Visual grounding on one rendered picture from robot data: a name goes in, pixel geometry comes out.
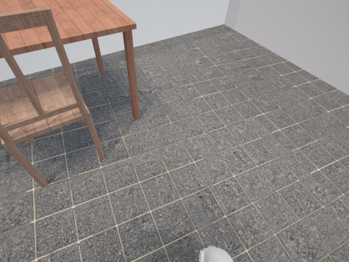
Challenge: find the chair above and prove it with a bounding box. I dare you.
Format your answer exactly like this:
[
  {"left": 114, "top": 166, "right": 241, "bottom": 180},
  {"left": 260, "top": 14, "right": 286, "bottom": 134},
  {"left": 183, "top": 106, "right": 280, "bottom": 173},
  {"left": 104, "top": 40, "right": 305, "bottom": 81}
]
[{"left": 0, "top": 7, "right": 106, "bottom": 188}]

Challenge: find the robot right thigh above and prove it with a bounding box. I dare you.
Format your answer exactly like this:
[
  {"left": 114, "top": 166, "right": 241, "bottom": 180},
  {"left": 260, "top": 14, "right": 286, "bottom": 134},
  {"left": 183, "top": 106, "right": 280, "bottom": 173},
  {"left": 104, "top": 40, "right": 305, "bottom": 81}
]
[{"left": 199, "top": 247, "right": 234, "bottom": 262}]

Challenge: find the table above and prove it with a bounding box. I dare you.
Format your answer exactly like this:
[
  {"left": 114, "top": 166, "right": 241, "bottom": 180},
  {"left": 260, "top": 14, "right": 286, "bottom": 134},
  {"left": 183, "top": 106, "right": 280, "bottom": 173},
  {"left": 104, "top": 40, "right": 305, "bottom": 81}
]
[{"left": 0, "top": 0, "right": 140, "bottom": 120}]

